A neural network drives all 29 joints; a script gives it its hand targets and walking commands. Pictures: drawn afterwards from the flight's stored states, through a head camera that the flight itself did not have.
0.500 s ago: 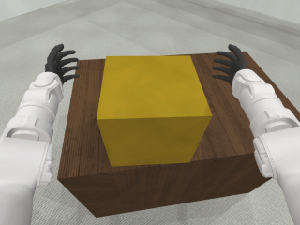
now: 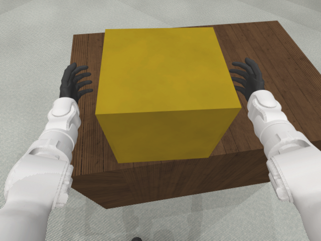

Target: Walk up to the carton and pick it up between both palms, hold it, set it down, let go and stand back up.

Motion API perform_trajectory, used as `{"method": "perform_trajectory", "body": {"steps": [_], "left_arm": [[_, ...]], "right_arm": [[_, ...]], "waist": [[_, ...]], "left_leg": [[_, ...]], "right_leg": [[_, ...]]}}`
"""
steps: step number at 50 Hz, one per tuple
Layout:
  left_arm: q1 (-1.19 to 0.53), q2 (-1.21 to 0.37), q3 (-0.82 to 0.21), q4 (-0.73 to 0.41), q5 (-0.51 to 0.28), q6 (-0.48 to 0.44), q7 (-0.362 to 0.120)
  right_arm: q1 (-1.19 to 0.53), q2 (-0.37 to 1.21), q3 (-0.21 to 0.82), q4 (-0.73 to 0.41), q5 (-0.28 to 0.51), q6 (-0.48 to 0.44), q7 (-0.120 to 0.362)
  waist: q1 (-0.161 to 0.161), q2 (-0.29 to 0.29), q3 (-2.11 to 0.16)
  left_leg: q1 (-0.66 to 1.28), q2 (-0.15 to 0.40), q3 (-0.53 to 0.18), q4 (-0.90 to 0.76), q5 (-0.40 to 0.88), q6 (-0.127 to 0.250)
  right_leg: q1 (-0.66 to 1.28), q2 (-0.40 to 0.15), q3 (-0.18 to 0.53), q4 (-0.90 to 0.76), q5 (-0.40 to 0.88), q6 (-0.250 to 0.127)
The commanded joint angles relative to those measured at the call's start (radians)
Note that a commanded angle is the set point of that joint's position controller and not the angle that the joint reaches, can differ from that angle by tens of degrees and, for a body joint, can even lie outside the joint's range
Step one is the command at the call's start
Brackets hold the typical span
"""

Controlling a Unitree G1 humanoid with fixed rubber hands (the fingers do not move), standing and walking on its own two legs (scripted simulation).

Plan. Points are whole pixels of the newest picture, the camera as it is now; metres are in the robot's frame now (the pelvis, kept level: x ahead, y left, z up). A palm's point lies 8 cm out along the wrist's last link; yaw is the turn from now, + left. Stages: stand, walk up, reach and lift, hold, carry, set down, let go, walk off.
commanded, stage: reach and lift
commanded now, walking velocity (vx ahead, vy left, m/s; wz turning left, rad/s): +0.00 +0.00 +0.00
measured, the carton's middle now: (162, 100) +0.49 +0.01 +0.03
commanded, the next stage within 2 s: none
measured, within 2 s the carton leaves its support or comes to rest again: neither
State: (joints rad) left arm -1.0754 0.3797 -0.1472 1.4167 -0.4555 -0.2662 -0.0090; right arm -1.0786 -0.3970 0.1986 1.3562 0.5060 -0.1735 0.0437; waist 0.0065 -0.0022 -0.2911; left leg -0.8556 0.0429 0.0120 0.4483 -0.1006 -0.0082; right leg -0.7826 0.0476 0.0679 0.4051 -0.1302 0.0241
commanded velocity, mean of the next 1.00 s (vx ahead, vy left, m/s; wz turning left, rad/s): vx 0.00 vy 0.00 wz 0.00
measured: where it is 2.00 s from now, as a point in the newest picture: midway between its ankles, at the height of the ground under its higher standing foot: outside the picture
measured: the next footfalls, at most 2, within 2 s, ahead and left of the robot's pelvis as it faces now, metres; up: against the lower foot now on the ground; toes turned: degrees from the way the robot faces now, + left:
none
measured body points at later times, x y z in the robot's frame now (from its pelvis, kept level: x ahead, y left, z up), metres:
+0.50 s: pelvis +0.01 +0.00 +0.00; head +0.14 +0.02 +0.44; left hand +0.49 +0.22 +0.06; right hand +0.51 -0.19 +0.07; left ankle +0.03 +0.12 -0.73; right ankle +0.01 -0.13 -0.73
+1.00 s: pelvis +0.02 +0.00 +0.02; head +0.14 +0.01 +0.45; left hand +0.49 +0.20 +0.06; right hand +0.50 -0.17 +0.08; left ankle +0.03 +0.12 -0.73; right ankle +0.01 -0.13 -0.73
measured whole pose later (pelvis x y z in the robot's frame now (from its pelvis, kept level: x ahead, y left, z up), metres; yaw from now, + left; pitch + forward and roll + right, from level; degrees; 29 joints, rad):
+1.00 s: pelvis +0.02 +0.00 +0.02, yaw +4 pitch +26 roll -1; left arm -0.93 0.18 0.37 1.21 0.07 -0.31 0.01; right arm -0.92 -0.12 -0.41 1.06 -0.19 -0.18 0.03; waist -0.06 0.03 -0.21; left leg -0.64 0.02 -0.03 0.20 -0.01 -0.01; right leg -0.54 0.02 0.02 0.13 -0.04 0.01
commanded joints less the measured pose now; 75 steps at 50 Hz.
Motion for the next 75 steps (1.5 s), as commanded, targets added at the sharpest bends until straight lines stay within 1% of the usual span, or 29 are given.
{"method": "perform_trajectory", "body": {"steps": [1, 5, 8, 12, 17, 22, 25, 28, 31, 32, 34, 39, 41, 43, 44, 46, 47, 49, 54, 60, 65, 69, 75], "left_arm": [[-0.441, 0.190, 0.016, -0.150, 0.000, -0.075, -0.002], [-0.478, 0.180, 0.013, -0.261, -0.008, -0.082, 0.006], [-0.453, 0.171, 0.045, -0.319, 0.019, -0.061, 0.013], [-0.408, 0.156, 0.086, -0.324, 0.059, -0.035, 0.014], [-0.374, 0.126, 0.121, -0.313, 0.100, -0.023, 0.013], [-0.363, 0.049, 0.142, -0.296, 0.134, -0.046, 0.013], [-0.369, 0.014, 0.170, -0.293, 0.168, -0.063, 0.017], [-0.380, -0.014, 0.213, -0.302, 0.221, -0.076, 0.027], [-0.385, -0.043, 0.270, -0.325, 0.299, -0.078, 0.040], [-0.395, -0.088, 0.266, -0.335, 0.318, -0.080, 0.038], [-0.393, -0.118, 0.286, -0.339, 0.339, -0.075, 0.028], [-0.381, -0.182, 0.330, -0.356, 0.401, -0.076, 0.006], [-0.377, -0.230, 0.340, -0.358, 0.433, -0.079, -0.011], [-0.366, -0.308, 0.348, -0.351, 0.479, -0.081, -0.038], [-0.362, -0.378, 0.350, -0.341, 0.513, -0.083, -0.059], [-0.347, -0.540, 0.350, -0.319, 0.596, -0.078, -0.108], [-0.331, -0.575, 0.344, -0.313, 0.622, -0.070, -0.122], [-0.313, -0.597, 0.339, -0.307, 0.646, -0.054, -0.133], [-0.292, -0.616, 0.361, -0.302, 0.674, -0.032, -0.140], [-0.272, -0.664, 0.362, -0.329, 0.693, -0.024, -0.141], [-0.267, -0.692, 0.365, -0.336, 0.700, -0.025, -0.143], [-0.264, -0.698, 0.361, -0.339, 0.699, -0.024, -0.142], [-0.256, -0.695, 0.348, -0.352, 0.696, -0.013, -0.136]], "right_arm": [[-0.406, -0.205, -0.042, -0.144, 0.000, -0.071, 0.002], [-0.420, -0.219, -0.079, -0.216, -0.019, -0.079, 0.007], [-0.403, -0.215, -0.089, -0.248, -0.028, -0.069, 0.007], [-0.380, -0.210, -0.113, -0.254, -0.051, -0.058, -0.002], [-0.361, -0.183, -0.136, -0.266, -0.085, -0.050, -0.020], [-0.347, -0.100, -0.151, -0.276, -0.124, -0.049, -0.033], [-0.343, -0.053, -0.176, -0.279, -0.163, -0.054, -0.042], [-0.341, -0.007, -0.218, -0.291, -0.222, -0.062, -0.057], [-0.334, 0.041, -0.278, -0.313, -0.301, -0.069, -0.079], [-0.335, 0.090, -0.295, -0.320, -0.323, -0.065, -0.083], [-0.329, 0.114, -0.306, -0.321, -0.346, -0.061, -0.081], [-0.308, 0.200, -0.347, -0.352, -0.431, -0.063, -0.060], [-0.300, 0.271, -0.365, -0.365, -0.485, -0.063, -0.046], [-0.283, 0.385, -0.387, -0.374, -0.565, -0.062, -0.022], [-0.272, 0.475, -0.403, -0.377, -0.622, -0.060, -0.002], [-0.228, 0.668, -0.458, -0.362, -0.743, -0.050, 0.054], [-0.196, 0.710, -0.478, -0.360, -0.780, -0.044, 0.074], [-0.167, 0.747, -0.488, -0.376, -0.813, -0.035, 0.087], [-0.141, 0.787, -0.465, -0.423, -0.831, -0.025, 0.080], [-0.124, 0.823, -0.445, -0.449, -0.824, -0.038, 0.069], [-0.122, 0.851, -0.426, -0.460, -0.825, -0.051, 0.060], [-0.118, 0.854, -0.418, -0.458, -0.822, -0.054, 0.060], [-0.111, 0.833, -0.425, -0.456, -0.816, -0.043, 0.072]], "waist": [[-0.001, 0.022, -0.749], [0.002, 0.068, -0.873], [0.013, 0.072, -0.933], [0.012, 0.047, -0.896], [0.004, 0.017, -0.843], [-0.004, 0.017, -0.760], [-0.006, 0.022, -0.727], [-0.005, 0.028, -0.719], [-0.002, 0.037, -0.732], [-0.002, 0.042, -0.736], [-0.002, 0.050, -0.737], [-0.001, 0.039, -0.694], [-0.004, 0.040, -0.669], [-0.014, 0.043, -0.628], [-0.021, 0.048, -0.598], [-0.048, 0.058, -0.546], [-0.057, 0.063, -0.536], [-0.064, 0.060, -0.517], [-0.063, 0.046, -0.450], [-0.059, 0.064, -0.442], [-0.058, 0.052, -0.441], [-0.057, 0.050, -0.439], [-0.054, 0.065, -0.441]], "left_leg": [[0.620, -0.036, 0.018, 0.078, 0.373, -0.058], [0.733, -0.037, 0.020, 0.098, 0.446, -0.088], [0.785, -0.036, 0.022, 0.110, 0.516, -0.099], [0.774, -0.037, 0.022, 0.101, 0.522, -0.095], [0.769, -0.038, 0.021, 0.082, 0.526, -0.087], [0.788, -0.037, 0.014, 0.059, 0.516, -0.086], [0.792, -0.038, 0.013, 0.040, 0.501, -0.086], [0.795, -0.042, 0.017, 0.018, 0.492, -0.085], [0.802, -0.049, 0.025, -0.004, 0.489, -0.082], [0.814, -0.047, 0.025, -0.010, 0.500, -0.080], [0.823, -0.050, 0.026, -0.018, 0.511, -0.081], [0.827, -0.053, 0.025, -0.056, 0.486, -0.077], [0.817, -0.057, 0.021, -0.072, 0.471, -0.072], [0.790, -0.062, 0.013, -0.094, 0.443, -0.066], [0.773, -0.064, 0.005, -0.107, 0.426, -0.061], [0.742, -0.064, -0.011, -0.137, 0.390, -0.053], [0.734, -0.062, -0.017, -0.150, 0.380, -0.047], [0.718, -0.060, -0.022, -0.165, 0.375, -0.036], [0.629, -0.067, -0.028, -0.198, 0.359, -0.009], [0.631, -0.070, -0.021, -0.183, 0.437, -0.006], [0.585, -0.075, -0.016, -0.180, 0.467, 0.008], [0.594, -0.072, -0.018, -0.183, 0.465, 0.007], [0.674, -0.063, -0.024, -0.172, 0.457, -0.013]], "right_leg": [[0.157, 0.015, -0.085, -0.003, 0.330, 0.083], [0.076, 0.033, -0.107, -0.020, 0.344, 0.073], [0.083, 0.040, -0.110, -0.033, 0.394, 0.069], [0.108, 0.037, -0.107, -0.055, 0.410, 0.066], [0.153, 0.029, -0.102, -0.079, 0.437, 0.063], [0.157, 0.016, -0.099, -0.116, 0.415, 0.053], [0.165, 0.009, -0.099, -0.135, 0.403, 0.049], [0.183, 0.003, -0.100, -0.149, 0.407, 0.047], [0.216, 0.001, -0.104, -0.157, 0.430, 0.045], [0.222, 0.001, -0.106, -0.164, 0.442, 0.040], [0.261, 0.001, -0.108, -0.164, 0.470, 0.033], [0.307, 0.001, -0.123, -0.184, 0.458, 0.035], [0.335, -0.002, -0.128, -0.190, 0.464, 0.034], [0.374, -0.007, -0.134, -0.197, 0.468, 0.032], [0.391, -0.011, -0.140, -0.202, 0.464, 0.030], [0.443, -0.024, -0.147, -0.211, 0.444, 0.017], [0.476, -0.030, -0.144, -0.210, 0.444, 0.008], [0.542, -0.036, -0.139, -0.197, 0.482, 0.005], [0.693, -0.045, -0.135, -0.141, 0.628, 0.026], [0.728, -0.044, -0.135, -0.108, 0.753, 0.030], [0.786, -0.050, -0.127, -0.078, 0.851, 0.035], [0.785, -0.048, -0.129, -0.078, 0.841, 0.035], [0.702, -0.034, -0.144, -0.114, 0.728, 0.026]]}}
